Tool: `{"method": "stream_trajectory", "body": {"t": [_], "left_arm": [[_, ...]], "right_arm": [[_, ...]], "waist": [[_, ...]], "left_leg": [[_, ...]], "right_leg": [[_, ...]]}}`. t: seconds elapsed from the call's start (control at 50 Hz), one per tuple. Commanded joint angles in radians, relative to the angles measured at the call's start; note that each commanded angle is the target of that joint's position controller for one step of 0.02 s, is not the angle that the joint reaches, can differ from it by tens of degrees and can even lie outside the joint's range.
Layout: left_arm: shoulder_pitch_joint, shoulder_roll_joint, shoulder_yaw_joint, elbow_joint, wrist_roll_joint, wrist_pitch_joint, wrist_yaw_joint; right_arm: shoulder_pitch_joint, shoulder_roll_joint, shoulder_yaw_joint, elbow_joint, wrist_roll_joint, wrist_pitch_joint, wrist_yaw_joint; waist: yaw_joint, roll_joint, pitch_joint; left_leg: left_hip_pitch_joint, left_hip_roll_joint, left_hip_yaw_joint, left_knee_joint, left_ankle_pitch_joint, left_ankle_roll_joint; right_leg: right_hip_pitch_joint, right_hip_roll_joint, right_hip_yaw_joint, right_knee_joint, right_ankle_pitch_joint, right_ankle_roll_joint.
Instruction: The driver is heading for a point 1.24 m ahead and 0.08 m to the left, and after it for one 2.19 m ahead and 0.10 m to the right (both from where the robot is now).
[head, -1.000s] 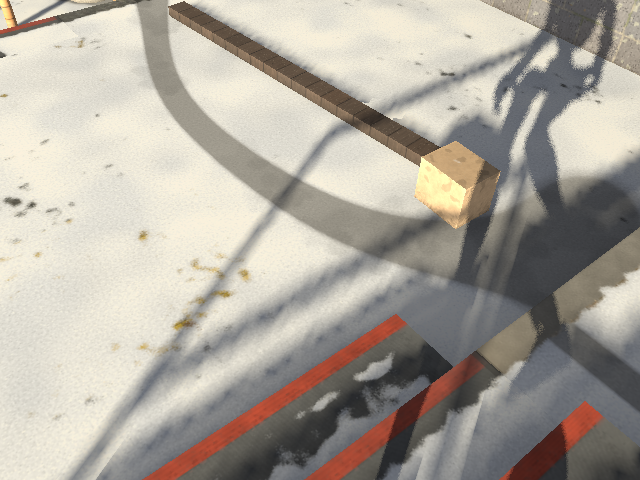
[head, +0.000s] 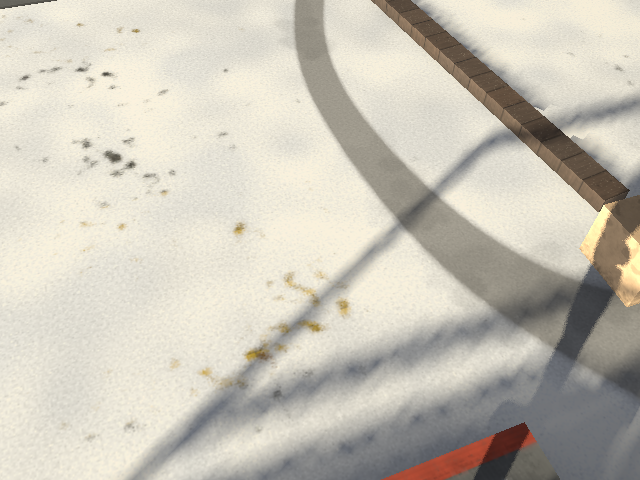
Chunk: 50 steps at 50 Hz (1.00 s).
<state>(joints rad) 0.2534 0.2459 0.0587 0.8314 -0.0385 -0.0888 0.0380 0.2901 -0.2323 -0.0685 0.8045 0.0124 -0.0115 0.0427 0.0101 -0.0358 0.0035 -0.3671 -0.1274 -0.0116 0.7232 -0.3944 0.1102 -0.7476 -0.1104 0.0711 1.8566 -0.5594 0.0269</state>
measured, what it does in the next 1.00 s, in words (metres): goes down, turning left: right foot 0.14 m lower, then left foot 0.14 m lower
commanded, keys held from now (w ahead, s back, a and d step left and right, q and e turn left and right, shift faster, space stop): w+q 0.28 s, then w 0.72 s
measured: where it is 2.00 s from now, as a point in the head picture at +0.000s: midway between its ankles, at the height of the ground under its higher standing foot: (259, 297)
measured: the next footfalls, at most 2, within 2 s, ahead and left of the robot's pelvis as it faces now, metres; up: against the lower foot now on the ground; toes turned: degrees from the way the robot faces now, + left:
right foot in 0.38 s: +0.39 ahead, -0.11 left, -0.14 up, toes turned +20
left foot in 0.98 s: +0.66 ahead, +0.23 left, -0.28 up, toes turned +14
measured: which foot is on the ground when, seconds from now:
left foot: down 0.00-0.38, up 0.40-0.96, down 0.98-1.00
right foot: up 0.00-0.36, down 0.38-1.00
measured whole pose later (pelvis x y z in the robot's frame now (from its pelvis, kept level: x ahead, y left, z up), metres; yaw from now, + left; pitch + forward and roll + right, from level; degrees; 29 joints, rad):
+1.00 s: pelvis +0.55 +0.09 -0.23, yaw +15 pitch +3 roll -3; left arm 0.56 0.20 0.04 0.96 -0.02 -0.03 0.04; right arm -0.04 -0.20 -0.04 0.65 0.01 -0.11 0.08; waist 0.16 0.06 -0.02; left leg -0.41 0.03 -0.06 0.36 0.19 0.06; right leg -0.14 0.08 0.07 1.13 -0.84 -0.04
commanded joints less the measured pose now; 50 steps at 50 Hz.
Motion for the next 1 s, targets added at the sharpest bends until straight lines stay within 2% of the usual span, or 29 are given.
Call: {"method": "stream_trajectory", "body": {"t": [0.02, 0.04, 0.08, 0.12, 0.16, 0.18, 0.2, 0.24, 0.28, 0.32, 0.36, 0.38, 0.4, 0.42, 0.44, 0.46, 0.48, 0.5, 0.54, 0.56, 0.58, 0.62, 0.64, 0.7, 0.88, 0.92, 0.96, 0.98, 1.0], "left_arm": [[-0.037, 0.111, 0.018, -0.118, 0.008, -0.002, 0.024], [-0.074, 0.126, 0.027, -0.138, 0.037, 0.009, 0.028], [-0.168, 0.068, 0.014, -0.180, 0.096, 0.007, 0.009], [-0.077, 0.073, 0.017, -0.148, 0.067, 0.003, -0.025], [-0.230, 0.097, 0.019, -0.188, 0.060, -0.024, -0.046], [-0.318, 0.070, 0.009, -0.217, 0.065, -0.037, -0.058], [-0.369, 0.052, 0.000, -0.244, 0.080, -0.046, -0.074], [-0.396, 0.009, -0.005, -0.275, 0.064, -0.044, -0.097], [-0.308, 0.024, 0.004, -0.292, 0.042, -0.023, -0.085], [-0.238, 0.061, 0.015, -0.274, 0.028, -0.018, -0.070], [0.017, 0.118, 0.053, -0.176, 0.026, -0.018, -0.066], [0.244, 0.134, 0.065, -0.097, 0.039, -0.015, -0.077], [0.412, 0.109, 0.046, -0.032, 0.055, -0.011, -0.096], [0.401, 0.133, 0.039, -0.019, 0.035, 0.006, -0.109], [0.340, 0.223, 0.068, -0.024, 0.008, 0.017, -0.110], [0.253, 0.105, 0.038, -0.017, 0.012, 0.035, -0.097], [0.136, 0.108, 0.025, -0.034, 0.043, 0.019, -0.089], [-0.012, 0.070, -0.001, -0.075, 0.055, -0.009, -0.093], [-0.039, 0.071, -0.003, -0.060, 0.050, -0.032, -0.071], [0.009, 0.087, 0.003, -0.033, 0.030, -0.029, -0.051], [0.071, 0.086, 0.007, 0.003, 0.036, -0.018, -0.034], [0.138, 0.095, 0.008, 0.029, 0.054, -0.011, -0.025], [0.196, 0.065, 0.002, 0.052, 0.033, -0.015, -0.018], [0.292, 0.050, -0.010, 0.084, 0.008, -0.007, 0.008], [0.382, 0.062, -0.009, 0.094, 0.008, 0.056, 0.029], [0.351, 0.056, -0.006, 0.093, -0.004, 0.064, 0.037], [0.321, 0.086, 0.003, 0.098, 0.010, 0.065, 0.016], [0.308, 0.072, -0.001, 0.099, 0.024, 0.056, -0.002], [0.274, 0.063, 0.000, 0.104, 0.030, 0.030, -0.019]], "right_arm": [[-0.002, -0.111, -0.008, -0.084, -0.017, -0.041, -0.014], [-0.061, -0.135, -0.012, -0.113, 0.000, -0.047, -0.032], [-0.061, -0.173, -0.025, -0.106, -0.001, -0.041, -0.076], [-0.027, -0.162, -0.025, -0.103, -0.009, -0.035, -0.089], [0.163, -0.100, -0.013, -0.044, 0.031, -0.042, -0.103], [0.222, -0.094, -0.013, -0.025, 0.031, -0.042, -0.105], [0.208, -0.077, -0.008, -0.032, 0.028, -0.031, -0.116], [0.181, -0.104, -0.014, -0.033, 0.009, -0.012, -0.107], [0.165, -0.093, -0.013, -0.032, 0.022, 0.001, -0.106], [0.151, -0.087, -0.012, -0.036, 0.030, 0.005, -0.111], [0.125, -0.084, -0.005, -0.017, 0.018, 0.006, -0.102], [0.118, -0.052, 0.005, -0.008, 0.011, -0.002, -0.079], [0.262, 0.044, 0.019, 0.035, 0.012, -0.020, -0.050], [0.425, 0.040, 0.030, 0.024, 0.040, -0.036, -0.049], [0.399, -0.040, 0.026, -0.040, 0.075, -0.041, -0.057], [0.158, -0.098, 0.006, -0.074, 0.059, -0.020, -0.077], [0.035, -0.125, 0.003, -0.116, 0.057, -0.004, -0.098], [0.027, -0.155, -0.009, -0.116, 0.038, 0.009, -0.104], [0.076, -0.139, -0.028, -0.078, 0.006, -0.001, -0.099], [0.017, -0.097, -0.021, -0.104, -0.025, -0.016, -0.094], [-0.010, -0.044, -0.006, -0.120, -0.041, -0.029, -0.086], [0.013, -0.023, -0.002, -0.109, -0.026, -0.035, -0.065], [-0.041, -0.071, -0.020, -0.123, -0.012, -0.039, -0.056], [-0.192, -0.029, -0.006, -0.164, -0.037, -0.050, -0.031], [-0.458, -0.002, 0.016, -0.262, 0.002, -0.100, 0.053], [-0.435, -0.004, 0.020, -0.237, 0.000, -0.109, 0.053], [-0.301, -0.030, 0.008, -0.189, 0.004, -0.109, 0.039], [-0.110, -0.073, -0.014, -0.121, -0.002, -0.098, 0.027], [0.188, -0.131, -0.037, -0.037, -0.008, -0.081, 0.010]], "waist": [[0.058, -0.012, -0.011], [0.077, 0.011, 0.049], [0.049, 0.085, -0.014], [0.054, 0.092, -0.081], [-0.046, 0.039, -0.026], [-0.087, 0.046, -0.002], [-0.094, 0.009, 0.033], [-0.126, 0.094, 0.036], [-0.089, 0.170, 0.032], [-0.057, 0.163, 0.041], [0.062, 0.122, -0.017], [0.145, 0.070, -0.082], [0.142, -0.167, -0.204], [0.059, -0.385, -0.237], [0.031, -0.392, -0.271], [0.047, -0.053, -0.063], [0.031, -0.051, 0.031], [-0.046, 0.056, 0.112], [-0.098, -0.014, 0.120], [-0.065, -0.052, 0.099], [-0.048, -0.082, 0.053], [-0.054, -0.070, -0.031], [-0.032, -0.040, -0.023], [0.043, -0.015, 0.018], [0.168, -0.035, 0.116], [0.158, -0.033, 0.109], [0.081, -0.015, 0.037], [-0.006, 0.025, -0.045], [-0.145, 0.077, -0.148]], "left_leg": [[0.237, 0.418, -0.657, -0.231, 0.427, 0.222], [0.051, 0.315, -0.505, -0.286, 0.441, 0.186], [-0.076, 0.211, -0.380, -0.271, 0.604, 0.150], [0.004, 0.217, -0.373, -0.207, 0.710, 0.148], [0.280, 0.205, -0.435, -0.107, 0.440, 0.138], [0.315, 0.204, -0.480, -0.086, 0.369, 0.135], [0.182, 0.133, -0.395, -0.068, 0.204, 0.106], [-0.041, 0.094, -0.387, -0.094, 0.078, 0.097], [-0.053, 0.083, -0.418, -0.012, 0.075, 0.100], [0.116, 0.093, -0.443, 0.119, 0.138, 0.090], [0.129, 0.066, -0.371, 0.421, 0.261, 0.046], [-0.075, 0.020, -0.311, 0.703, 0.138, 0.001], [-0.421, -0.116, -0.285, 1.164, -0.485, -0.050], [-0.606, -0.086, -0.297, 1.389, -0.496, -0.089], [-0.724, -0.019, -0.223, 1.340, -0.362, -0.115], [-0.769, 0.051, -0.103, 1.215, -0.203, -0.101], [-0.708, 0.093, -0.143, 1.171, -0.087, -0.075], [-0.574, 0.157, -0.215, 0.900, 0.082, -0.057], [-0.413, 0.213, -0.210, 0.615, 0.252, -0.065], [-0.400, 0.230, -0.174, 0.474, 0.316, -0.093], [-0.389, 0.240, -0.134, 0.437, 0.354, -0.111], [-0.383, 0.244, -0.125, 0.416, 0.474, -0.116], [-0.490, 0.260, -0.175, 0.286, 0.587, -0.103], [-0.393, 0.208, -0.118, 0.010, 0.844, -0.099], [-0.452, 0.168, -0.100, -0.254, 0.696, -0.107], [-0.372, 0.190, -0.103, -0.365, 0.704, -0.083], [-0.051, 0.173, -0.054, -0.432, 0.683, -0.037], [0.245, 0.158, -0.007, -0.390, 0.732, -0.013], [0.647, 0.274, -0.101, -0.258, 0.924, 0.041]], "right_leg": [[-0.422, -0.035, 0.101, -0.273, 0.251, -0.021], [-0.271, -0.025, 0.071, -0.543, 0.367, 0.014], [0.010, 0.017, 0.013, -0.805, 0.570, 0.028], [0.057, 0.043, 0.003, -0.789, 0.720, 0.009], [-0.209, 0.043, 0.077, -1.029, 0.826, -0.032], [-0.230, 0.058, 0.084, -1.104, 0.851, -0.044], [-0.089, 0.084, 0.053, -1.314, 1.015, -0.044], [0.231, 0.144, -0.009, -1.376, 1.113, -0.029], [0.342, 0.133, 0.043, -1.367, 1.014, -0.023], [0.313, 0.076, 0.094, -1.462, 0.906, -0.037], [0.554, 0.044, 0.036, -1.547, 0.901, -0.044], [0.855, 0.001, 0.056, -1.432, 0.889, -0.071], [1.215, -0.098, 0.146, -1.117, 1.075, -0.159], [1.228, -0.200, 0.396, -1.170, 1.074, -0.236], [1.201, -0.328, 0.657, -1.385, 0.434, -0.392], [0.947, -0.266, 0.654, -1.587, -0.022, -0.354], [0.711, -0.302, 0.698, -1.614, -0.103, -0.362], [0.451, -0.249, 0.637, -1.626, -0.088, -0.315], [0.273, -0.103, 0.396, -1.611, 0.119, -0.232], [0.300, -0.069, 0.328, -1.621, 0.290, -0.245], [0.340, -0.061, 0.298, -1.601, 0.478, -0.271], [0.426, -0.079, 0.276, -1.539, 0.661, -0.292], [0.544, -0.058, 0.242, -1.492, 0.582, -0.265], [0.498, -0.023, 0.172, -1.459, 0.442, -0.229], [0.701, -0.030, 0.297, -1.137, 0.380, -0.242], [0.715, -0.018, 0.286, -1.062, 0.450, -0.223], [0.610, 0.009, 0.221, -0.933, 0.609, -0.200], [0.480, 0.053, 0.168, -0.744, 0.647, -0.173], [0.174, 0.119, 0.128, -0.381, 0.339, -0.112]]}}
